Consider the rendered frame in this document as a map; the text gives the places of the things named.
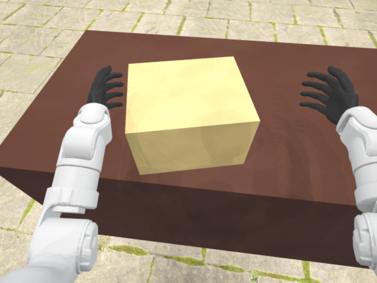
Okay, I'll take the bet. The left robot forearm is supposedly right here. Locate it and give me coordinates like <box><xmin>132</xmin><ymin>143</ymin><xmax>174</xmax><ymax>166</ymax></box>
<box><xmin>27</xmin><ymin>103</ymin><xmax>112</xmax><ymax>264</ymax></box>

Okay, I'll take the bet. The robot left hand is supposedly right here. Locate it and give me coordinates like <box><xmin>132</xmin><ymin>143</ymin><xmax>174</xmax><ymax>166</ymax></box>
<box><xmin>87</xmin><ymin>65</ymin><xmax>124</xmax><ymax>110</ymax></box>

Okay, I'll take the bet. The robot right hand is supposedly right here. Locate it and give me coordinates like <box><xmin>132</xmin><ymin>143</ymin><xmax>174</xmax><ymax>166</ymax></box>
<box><xmin>299</xmin><ymin>66</ymin><xmax>359</xmax><ymax>125</ymax></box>

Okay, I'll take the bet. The right robot forearm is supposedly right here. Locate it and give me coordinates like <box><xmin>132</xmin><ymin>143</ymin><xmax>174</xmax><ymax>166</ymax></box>
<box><xmin>336</xmin><ymin>106</ymin><xmax>377</xmax><ymax>213</ymax></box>

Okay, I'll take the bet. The pedestal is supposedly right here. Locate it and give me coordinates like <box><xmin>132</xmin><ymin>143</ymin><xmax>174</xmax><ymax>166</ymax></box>
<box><xmin>0</xmin><ymin>30</ymin><xmax>377</xmax><ymax>269</ymax></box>

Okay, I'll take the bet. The robot right upper arm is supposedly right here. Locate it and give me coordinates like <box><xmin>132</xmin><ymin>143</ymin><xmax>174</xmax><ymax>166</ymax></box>
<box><xmin>353</xmin><ymin>212</ymin><xmax>377</xmax><ymax>276</ymax></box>

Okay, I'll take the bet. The carton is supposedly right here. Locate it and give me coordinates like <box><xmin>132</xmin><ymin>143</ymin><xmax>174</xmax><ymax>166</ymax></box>
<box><xmin>125</xmin><ymin>57</ymin><xmax>260</xmax><ymax>175</ymax></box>

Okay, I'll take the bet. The robot left upper arm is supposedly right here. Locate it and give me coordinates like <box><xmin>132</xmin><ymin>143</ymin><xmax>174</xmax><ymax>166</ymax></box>
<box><xmin>0</xmin><ymin>218</ymin><xmax>98</xmax><ymax>283</ymax></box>

